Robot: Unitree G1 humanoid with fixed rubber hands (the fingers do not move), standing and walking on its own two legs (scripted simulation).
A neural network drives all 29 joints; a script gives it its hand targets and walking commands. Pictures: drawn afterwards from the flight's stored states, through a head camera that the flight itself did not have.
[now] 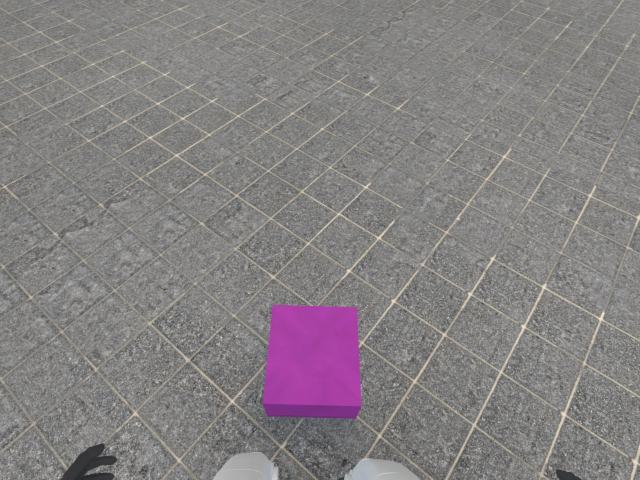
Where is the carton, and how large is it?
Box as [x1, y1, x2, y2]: [263, 305, 360, 418]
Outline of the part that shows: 273,305 263,396 263,405 267,415 355,418 360,408 356,307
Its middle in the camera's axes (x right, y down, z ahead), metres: -0.02 +0.37 +1.16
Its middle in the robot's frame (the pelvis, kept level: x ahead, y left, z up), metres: +0.48 +0.01 -0.68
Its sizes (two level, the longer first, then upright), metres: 0.290 0.262 0.146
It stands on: the floor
